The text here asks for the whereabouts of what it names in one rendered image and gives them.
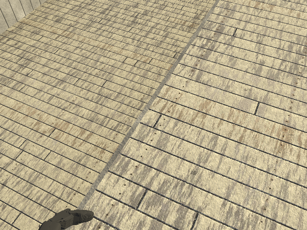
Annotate robot left hand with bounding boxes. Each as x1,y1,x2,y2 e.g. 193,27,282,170
38,208,94,230

